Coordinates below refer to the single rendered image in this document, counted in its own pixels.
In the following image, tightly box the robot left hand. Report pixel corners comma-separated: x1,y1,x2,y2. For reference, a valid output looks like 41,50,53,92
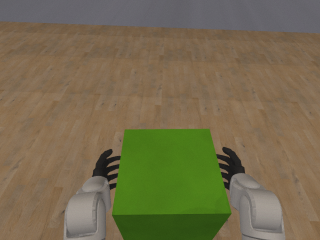
92,149,121,190

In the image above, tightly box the robot right hand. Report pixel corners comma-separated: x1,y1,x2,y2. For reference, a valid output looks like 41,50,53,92
216,147,245,190

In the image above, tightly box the carton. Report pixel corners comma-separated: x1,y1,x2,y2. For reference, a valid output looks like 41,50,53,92
112,129,232,240

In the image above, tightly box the robot right forearm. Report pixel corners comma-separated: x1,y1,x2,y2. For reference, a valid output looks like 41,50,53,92
229,173,286,240

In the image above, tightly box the robot left forearm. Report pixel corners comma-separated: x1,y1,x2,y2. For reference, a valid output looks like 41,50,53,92
63,176,112,240

